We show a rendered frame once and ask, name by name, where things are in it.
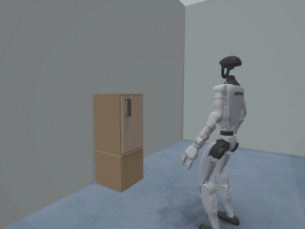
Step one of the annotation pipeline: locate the right robot upper arm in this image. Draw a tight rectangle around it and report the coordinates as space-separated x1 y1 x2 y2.
240 87 247 118

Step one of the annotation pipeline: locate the robot right forearm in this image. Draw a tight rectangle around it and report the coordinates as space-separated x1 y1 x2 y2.
232 116 245 135

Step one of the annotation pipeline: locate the robot left forearm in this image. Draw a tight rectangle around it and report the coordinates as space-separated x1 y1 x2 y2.
193 112 218 149

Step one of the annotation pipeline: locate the cupboard door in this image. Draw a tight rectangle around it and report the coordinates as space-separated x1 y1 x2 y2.
121 95 144 154

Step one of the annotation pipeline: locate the left robot shin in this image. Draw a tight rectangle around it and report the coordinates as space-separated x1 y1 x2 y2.
199 184 220 229

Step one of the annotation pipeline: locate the robot left hand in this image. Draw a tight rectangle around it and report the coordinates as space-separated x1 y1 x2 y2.
181 145 200 171

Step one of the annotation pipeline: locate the left robot upper arm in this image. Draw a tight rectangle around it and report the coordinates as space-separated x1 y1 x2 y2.
213 84 228 124

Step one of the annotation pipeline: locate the handle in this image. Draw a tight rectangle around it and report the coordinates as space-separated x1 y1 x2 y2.
125 98 132 117

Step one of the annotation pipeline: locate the robot head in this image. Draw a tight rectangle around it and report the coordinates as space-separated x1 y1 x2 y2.
219 55 242 86

